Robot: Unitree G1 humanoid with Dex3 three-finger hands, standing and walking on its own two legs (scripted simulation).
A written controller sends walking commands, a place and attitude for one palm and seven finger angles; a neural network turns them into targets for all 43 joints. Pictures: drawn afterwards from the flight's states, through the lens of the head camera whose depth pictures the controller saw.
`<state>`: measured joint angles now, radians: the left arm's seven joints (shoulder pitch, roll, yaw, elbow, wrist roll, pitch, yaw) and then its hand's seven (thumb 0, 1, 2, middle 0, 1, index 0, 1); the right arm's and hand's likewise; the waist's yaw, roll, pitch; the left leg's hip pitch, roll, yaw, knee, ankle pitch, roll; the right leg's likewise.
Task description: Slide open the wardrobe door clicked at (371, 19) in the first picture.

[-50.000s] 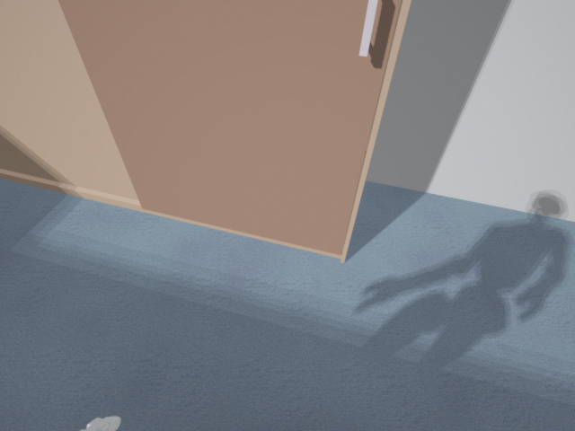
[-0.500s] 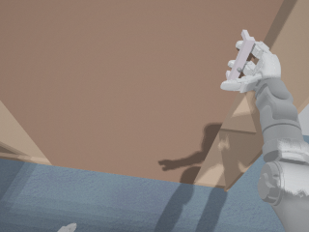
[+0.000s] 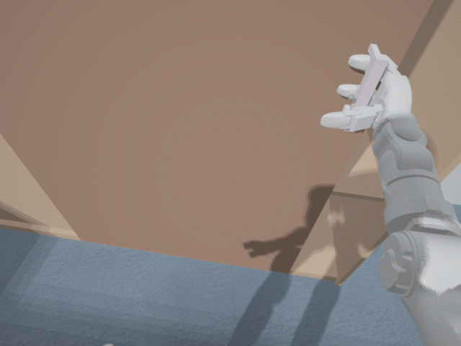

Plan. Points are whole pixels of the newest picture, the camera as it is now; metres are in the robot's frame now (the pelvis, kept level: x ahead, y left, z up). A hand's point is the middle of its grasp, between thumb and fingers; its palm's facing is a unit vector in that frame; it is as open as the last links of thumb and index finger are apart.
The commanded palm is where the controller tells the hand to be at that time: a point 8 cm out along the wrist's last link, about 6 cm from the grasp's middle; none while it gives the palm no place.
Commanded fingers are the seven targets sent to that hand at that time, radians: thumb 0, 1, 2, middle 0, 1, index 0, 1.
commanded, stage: slide the fingers in behind the handle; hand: right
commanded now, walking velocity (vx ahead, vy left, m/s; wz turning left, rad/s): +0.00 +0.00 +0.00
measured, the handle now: (360, 89) +0.53 -0.15 +0.21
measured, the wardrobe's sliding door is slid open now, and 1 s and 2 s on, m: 0.22 0.22 0.22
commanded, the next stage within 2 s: grip the handle and tug to test in 0.06 s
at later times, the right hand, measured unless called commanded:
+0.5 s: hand (350, 97) +0.48 -0.13 +0.22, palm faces +0.02 +1.00 -0.01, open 11.3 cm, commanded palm +0.46 -0.17 +0.21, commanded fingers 0.00 -0.34 -0.66 0.39 1.32 0.39 1.32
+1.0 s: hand (353, 99) +0.48 -0.13 +0.22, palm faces +0.02 +1.00 +0.01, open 5.3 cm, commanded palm +0.45 -0.18 +0.21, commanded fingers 0.00 -0.90 -0.90 0.45 1.40 0.45 1.40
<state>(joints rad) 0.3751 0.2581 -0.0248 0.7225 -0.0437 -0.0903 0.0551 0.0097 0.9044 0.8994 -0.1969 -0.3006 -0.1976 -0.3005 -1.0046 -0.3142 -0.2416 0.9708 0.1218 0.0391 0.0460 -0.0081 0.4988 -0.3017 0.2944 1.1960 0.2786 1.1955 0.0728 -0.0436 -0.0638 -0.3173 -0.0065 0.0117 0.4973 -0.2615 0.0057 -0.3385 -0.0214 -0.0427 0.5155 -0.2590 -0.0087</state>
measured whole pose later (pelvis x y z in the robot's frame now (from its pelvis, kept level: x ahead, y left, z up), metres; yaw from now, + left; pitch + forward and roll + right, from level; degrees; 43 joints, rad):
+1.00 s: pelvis +0.01 +0.00 +0.00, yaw +0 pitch +4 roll +0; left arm 0.33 0.26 -0.03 0.71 -0.05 -0.07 0.07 0.01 0.90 0.90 -0.20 -0.30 -0.20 -0.30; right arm -0.96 -0.30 -0.24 0.90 0.13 0.08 0.06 0.02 -0.76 -0.83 0.41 1.39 0.42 1.39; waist 0.06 -0.04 -0.06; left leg -0.28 -0.01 0.02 0.47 -0.26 0.01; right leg -0.31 -0.02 -0.04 0.50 -0.26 -0.01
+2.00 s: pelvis +0.03 +0.00 +0.00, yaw -3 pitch +4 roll +0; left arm 0.20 0.24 -0.02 0.67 -0.04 -0.01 0.07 0.01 0.91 0.90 -0.20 -0.30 -0.20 -0.30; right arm -0.84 -0.19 -0.15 0.58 0.14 0.29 -0.03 0.02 -0.76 -0.84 0.35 1.36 0.35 1.39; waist -0.01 -0.05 -0.07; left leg -0.21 0.01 0.05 0.44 -0.29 0.01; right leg -0.25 0.00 0.00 0.45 -0.27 0.00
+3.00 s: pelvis +0.02 +0.03 -0.01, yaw +0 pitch +0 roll +1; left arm 0.25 0.20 -0.03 0.72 -0.04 -0.06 0.08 0.01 0.90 0.90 -0.20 -0.30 -0.20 -0.30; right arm -0.88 -0.29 -0.10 0.71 0.15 -0.04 -0.11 -0.01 -0.76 -0.86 0.43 1.39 0.23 1.40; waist -0.03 -0.07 0.08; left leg -0.35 -0.03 0.04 0.72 -0.41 0.01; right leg -0.25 -0.07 -0.02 0.61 -0.35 0.03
